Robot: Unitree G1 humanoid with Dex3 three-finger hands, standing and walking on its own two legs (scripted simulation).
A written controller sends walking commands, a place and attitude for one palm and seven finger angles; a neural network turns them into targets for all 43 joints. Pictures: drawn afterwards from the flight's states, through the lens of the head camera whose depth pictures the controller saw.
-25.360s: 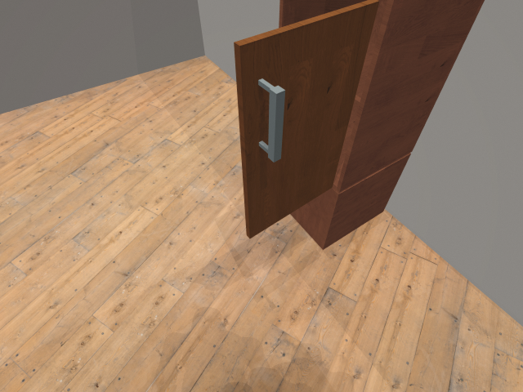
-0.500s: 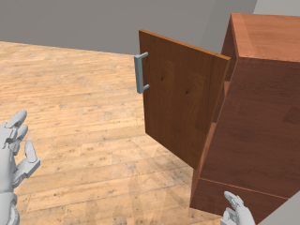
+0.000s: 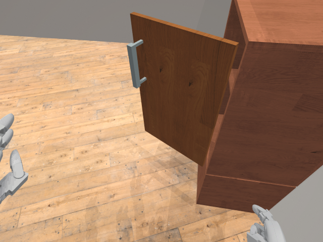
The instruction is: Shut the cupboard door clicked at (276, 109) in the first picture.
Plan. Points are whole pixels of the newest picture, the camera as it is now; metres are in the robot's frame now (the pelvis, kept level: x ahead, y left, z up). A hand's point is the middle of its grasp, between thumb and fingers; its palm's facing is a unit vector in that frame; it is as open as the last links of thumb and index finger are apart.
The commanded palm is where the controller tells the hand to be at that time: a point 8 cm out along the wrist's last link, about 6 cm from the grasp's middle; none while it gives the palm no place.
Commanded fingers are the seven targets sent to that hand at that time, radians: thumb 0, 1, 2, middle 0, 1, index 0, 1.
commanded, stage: step back with the hand held close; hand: left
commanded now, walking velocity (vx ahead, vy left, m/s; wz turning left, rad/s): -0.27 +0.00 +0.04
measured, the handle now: (138, 64) +0.67 +0.13 +0.09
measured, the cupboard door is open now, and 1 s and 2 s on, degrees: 61 61 61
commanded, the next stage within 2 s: stop stepping back and stand still in 1.72 s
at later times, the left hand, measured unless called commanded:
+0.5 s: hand out of the picture +0.13 +0.28 +0.16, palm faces +0.50 -0.75 -0.42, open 7.4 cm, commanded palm +0.07 +0.31 +0.18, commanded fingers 0.00 0.90 0.90 -0.20 -0.30 -0.20 -0.30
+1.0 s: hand out of the picture +0.08 +0.26 +0.16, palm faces +0.47 -0.77 -0.43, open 7.4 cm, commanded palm +0.01 +0.30 +0.18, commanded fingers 0.00 0.90 0.90 -0.20 -0.30 -0.20 -0.30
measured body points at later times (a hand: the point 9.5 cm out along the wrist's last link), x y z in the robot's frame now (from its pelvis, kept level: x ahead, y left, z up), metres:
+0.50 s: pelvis -0.07 +0.01 -0.02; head -0.07 +0.02 +0.43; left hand +0.10 +0.32 +0.18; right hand +0.09 -0.23 -0.10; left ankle -0.01 +0.08 -0.74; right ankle +0.03 -0.13 -0.74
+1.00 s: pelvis -0.11 +0.00 -0.02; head -0.09 +0.02 +0.43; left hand +0.05 +0.30 +0.18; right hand +0.08 -0.24 -0.09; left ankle -0.02 +0.08 -0.73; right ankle -0.02 -0.14 -0.74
